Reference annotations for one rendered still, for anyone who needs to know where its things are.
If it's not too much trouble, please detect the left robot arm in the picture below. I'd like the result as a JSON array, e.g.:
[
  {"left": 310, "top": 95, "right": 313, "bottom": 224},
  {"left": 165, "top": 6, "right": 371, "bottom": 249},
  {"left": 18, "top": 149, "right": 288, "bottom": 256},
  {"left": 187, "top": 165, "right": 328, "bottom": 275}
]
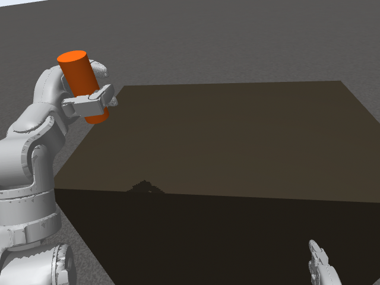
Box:
[{"left": 0, "top": 103, "right": 77, "bottom": 285}]

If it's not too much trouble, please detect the right robot hand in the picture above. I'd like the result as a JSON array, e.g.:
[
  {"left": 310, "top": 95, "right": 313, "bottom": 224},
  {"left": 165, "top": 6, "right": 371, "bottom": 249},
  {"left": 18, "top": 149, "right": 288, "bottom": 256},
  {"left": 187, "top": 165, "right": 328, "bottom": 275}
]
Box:
[{"left": 309, "top": 240, "right": 342, "bottom": 285}]

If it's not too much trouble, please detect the can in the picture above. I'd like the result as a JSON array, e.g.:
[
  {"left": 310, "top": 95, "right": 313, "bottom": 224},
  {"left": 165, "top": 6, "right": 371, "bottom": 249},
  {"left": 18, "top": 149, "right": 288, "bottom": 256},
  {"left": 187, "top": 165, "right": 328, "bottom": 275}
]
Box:
[{"left": 57, "top": 50, "right": 109, "bottom": 124}]

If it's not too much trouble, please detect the left robot hand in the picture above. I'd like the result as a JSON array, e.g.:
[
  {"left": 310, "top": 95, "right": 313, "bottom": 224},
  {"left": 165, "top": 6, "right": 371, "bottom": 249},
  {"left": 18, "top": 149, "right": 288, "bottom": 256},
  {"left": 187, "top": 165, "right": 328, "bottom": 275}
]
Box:
[{"left": 33, "top": 59, "right": 118, "bottom": 125}]

